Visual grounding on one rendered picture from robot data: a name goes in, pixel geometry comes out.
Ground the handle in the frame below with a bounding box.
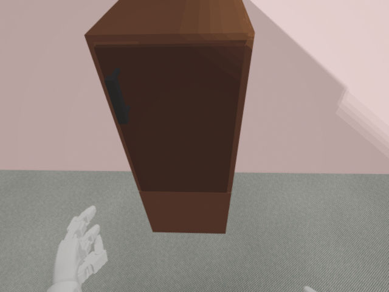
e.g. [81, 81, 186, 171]
[104, 68, 130, 124]

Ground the robot left hand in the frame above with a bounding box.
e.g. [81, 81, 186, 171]
[52, 206, 108, 286]

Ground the cupboard door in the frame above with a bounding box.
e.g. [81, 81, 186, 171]
[94, 43, 245, 193]

